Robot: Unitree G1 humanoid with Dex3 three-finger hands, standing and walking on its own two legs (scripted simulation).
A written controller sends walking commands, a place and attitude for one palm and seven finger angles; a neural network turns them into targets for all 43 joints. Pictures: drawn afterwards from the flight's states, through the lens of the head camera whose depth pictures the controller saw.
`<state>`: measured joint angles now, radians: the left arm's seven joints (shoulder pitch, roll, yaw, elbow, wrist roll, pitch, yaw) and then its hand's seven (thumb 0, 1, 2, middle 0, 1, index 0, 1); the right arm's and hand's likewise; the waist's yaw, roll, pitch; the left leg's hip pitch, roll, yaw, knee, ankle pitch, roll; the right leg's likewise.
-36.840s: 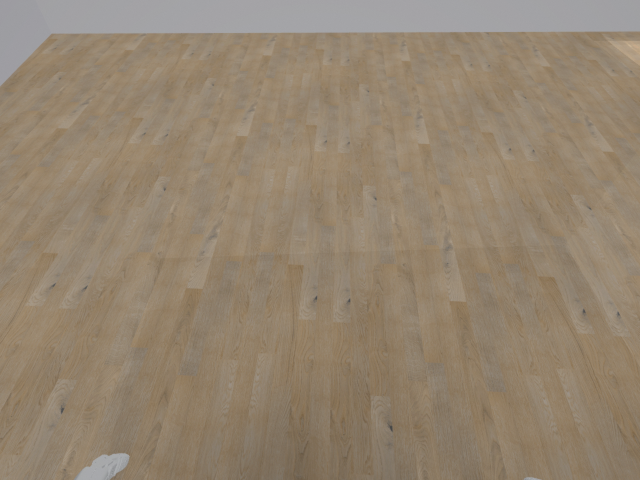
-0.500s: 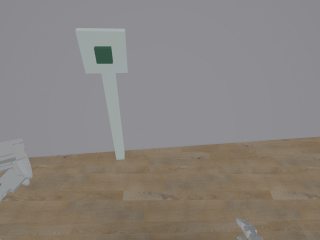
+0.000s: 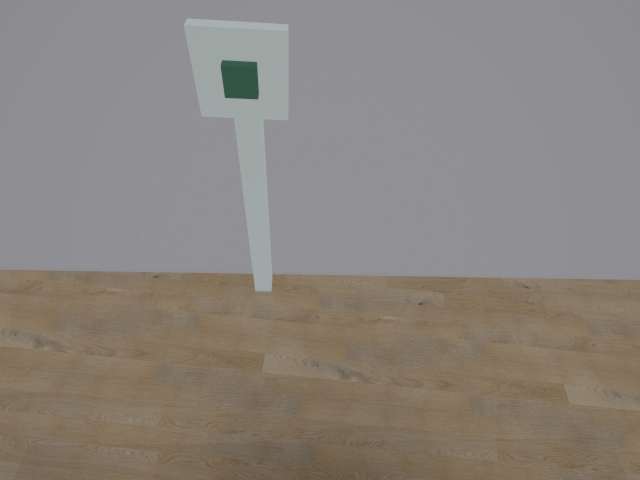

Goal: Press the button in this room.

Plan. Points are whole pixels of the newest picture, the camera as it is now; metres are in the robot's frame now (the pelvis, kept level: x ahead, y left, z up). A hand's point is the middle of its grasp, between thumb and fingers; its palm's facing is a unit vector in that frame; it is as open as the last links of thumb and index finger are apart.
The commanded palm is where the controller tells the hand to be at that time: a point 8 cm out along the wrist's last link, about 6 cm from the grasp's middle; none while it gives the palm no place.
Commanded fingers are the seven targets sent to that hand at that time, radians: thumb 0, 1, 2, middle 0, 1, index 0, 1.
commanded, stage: let the arm hang, fingers relaxed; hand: left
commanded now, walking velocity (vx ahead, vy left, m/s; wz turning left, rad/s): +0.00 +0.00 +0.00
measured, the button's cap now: (240, 79) +0.79 +0.22 +0.08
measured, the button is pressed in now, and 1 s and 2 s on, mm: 0 0 0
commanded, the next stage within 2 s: stand and wait in 0.74 s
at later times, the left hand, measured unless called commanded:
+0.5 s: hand out of the picture -0.01 +0.17 -0.17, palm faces -0.01 -0.99 -0.17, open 7.2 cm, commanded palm none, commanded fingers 0.00 0.90 0.90 -0.20 -0.30 -0.20 -0.30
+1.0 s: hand out of the picture -0.02 +0.18 -0.17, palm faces +0.00 -0.98 -0.18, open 7.4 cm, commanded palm none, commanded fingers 0.00 0.90 0.90 -0.20 -0.30 -0.20 -0.30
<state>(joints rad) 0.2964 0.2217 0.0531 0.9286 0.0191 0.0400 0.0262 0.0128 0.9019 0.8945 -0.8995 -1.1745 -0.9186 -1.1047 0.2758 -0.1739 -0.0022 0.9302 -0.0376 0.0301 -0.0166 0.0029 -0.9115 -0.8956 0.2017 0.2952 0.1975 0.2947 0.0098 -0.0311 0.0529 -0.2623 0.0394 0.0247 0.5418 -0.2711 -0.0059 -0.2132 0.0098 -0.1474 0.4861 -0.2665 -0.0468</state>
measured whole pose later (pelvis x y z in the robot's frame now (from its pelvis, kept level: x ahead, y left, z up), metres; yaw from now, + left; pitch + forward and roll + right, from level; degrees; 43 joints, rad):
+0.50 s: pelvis +0.00 +0.02 +0.01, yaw -3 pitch -2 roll +0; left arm 0.29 0.10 0.00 1.17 0.01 0.00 0.04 0.01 0.92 0.90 -0.22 -0.33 -0.23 -0.33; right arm 0.34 -0.09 0.00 1.14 -0.02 0.01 -0.03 0.00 -0.91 -0.90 0.20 0.30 0.20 0.29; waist -0.01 0.02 0.03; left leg -0.16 0.01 0.09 0.41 -0.22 0.02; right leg -0.16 -0.01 -0.09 0.42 -0.22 -0.02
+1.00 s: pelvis +0.00 +0.02 +0.01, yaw -3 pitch -2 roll +0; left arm 0.31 0.11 0.01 1.17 0.01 -0.01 0.04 0.00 0.91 0.90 -0.20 -0.30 -0.20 -0.30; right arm 0.34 -0.11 -0.01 1.14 -0.02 0.00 -0.04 0.00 -0.91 -0.90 0.20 0.30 0.20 0.29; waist -0.01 0.02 0.04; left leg -0.17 0.01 0.09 0.41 -0.21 0.02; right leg -0.17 -0.01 -0.09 0.41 -0.22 -0.02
